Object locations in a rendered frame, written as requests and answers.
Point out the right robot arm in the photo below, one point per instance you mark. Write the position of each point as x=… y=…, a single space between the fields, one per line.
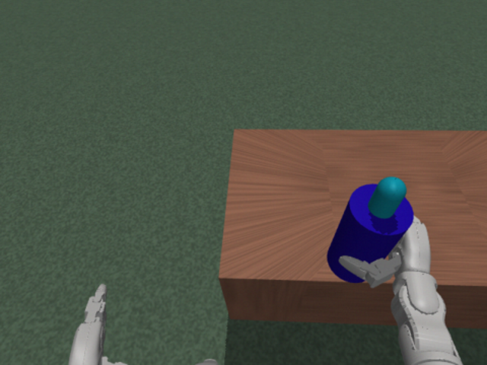
x=419 y=311

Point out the left robot hand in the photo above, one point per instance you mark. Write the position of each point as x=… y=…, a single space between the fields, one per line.
x=87 y=346

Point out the right robot hand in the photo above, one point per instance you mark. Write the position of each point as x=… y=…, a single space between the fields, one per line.
x=411 y=253

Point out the bottle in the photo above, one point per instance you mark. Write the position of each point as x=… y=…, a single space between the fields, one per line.
x=375 y=219

